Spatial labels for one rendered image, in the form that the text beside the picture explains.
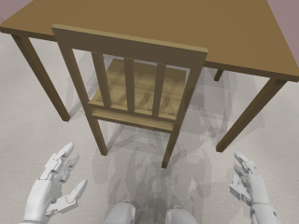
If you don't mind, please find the left robot thigh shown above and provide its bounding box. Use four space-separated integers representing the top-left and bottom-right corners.
103 202 135 224

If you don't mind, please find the robot thigh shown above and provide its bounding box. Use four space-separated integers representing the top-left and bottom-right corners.
165 208 198 224
103 202 135 224

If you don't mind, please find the chair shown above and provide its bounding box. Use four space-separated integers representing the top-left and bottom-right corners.
51 23 208 169

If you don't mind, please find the robot right forearm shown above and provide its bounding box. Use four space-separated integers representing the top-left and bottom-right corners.
249 203 282 224

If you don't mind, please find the right robot thigh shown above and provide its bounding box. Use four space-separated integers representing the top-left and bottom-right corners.
165 208 198 224

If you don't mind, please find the table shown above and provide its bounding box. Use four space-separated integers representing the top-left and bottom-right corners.
0 0 299 153

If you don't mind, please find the left robot hand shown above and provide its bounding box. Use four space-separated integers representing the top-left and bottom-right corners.
23 142 88 224

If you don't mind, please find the right robot hand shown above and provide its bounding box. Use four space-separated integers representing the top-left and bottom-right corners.
230 151 271 207

